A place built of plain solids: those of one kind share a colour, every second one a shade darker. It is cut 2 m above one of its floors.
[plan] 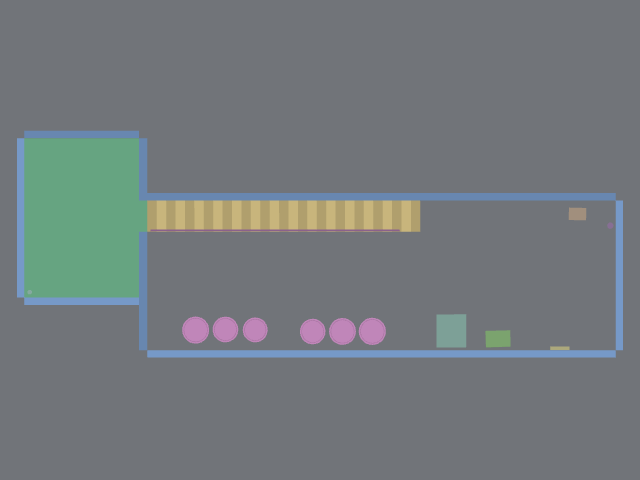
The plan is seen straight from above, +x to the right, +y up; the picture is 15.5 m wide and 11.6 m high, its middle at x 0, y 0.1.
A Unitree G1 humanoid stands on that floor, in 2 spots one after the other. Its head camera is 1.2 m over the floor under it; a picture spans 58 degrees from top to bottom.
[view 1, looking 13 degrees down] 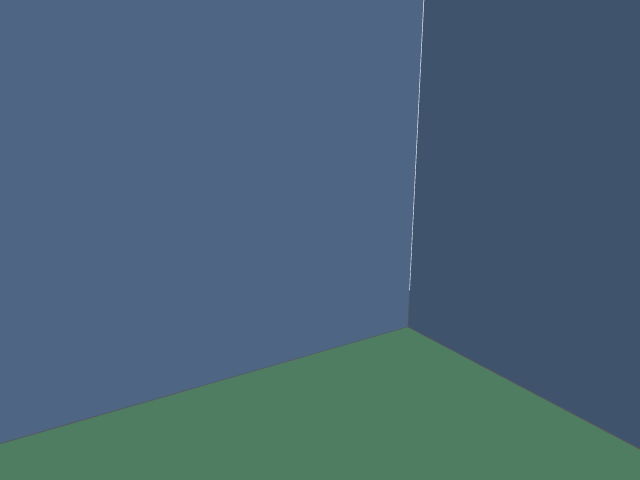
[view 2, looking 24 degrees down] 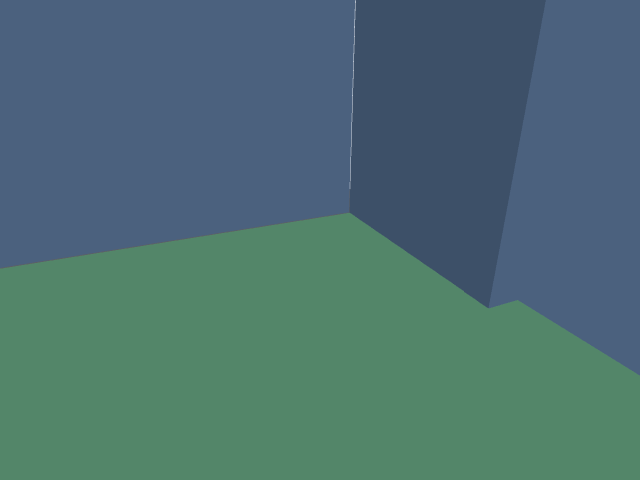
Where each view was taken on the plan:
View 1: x -5.17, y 0.70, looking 149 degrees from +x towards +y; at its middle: wall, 2.36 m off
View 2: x -5.90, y -0.29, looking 66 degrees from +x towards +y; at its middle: floor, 2.95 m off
